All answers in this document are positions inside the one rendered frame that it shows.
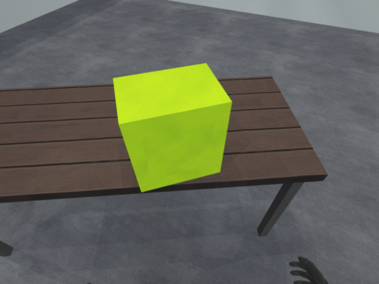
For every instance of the table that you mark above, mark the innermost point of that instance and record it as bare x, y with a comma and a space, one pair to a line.
63, 142

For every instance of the carton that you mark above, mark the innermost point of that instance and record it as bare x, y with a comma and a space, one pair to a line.
174, 124

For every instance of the robot right hand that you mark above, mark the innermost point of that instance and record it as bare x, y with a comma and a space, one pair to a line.
312, 274

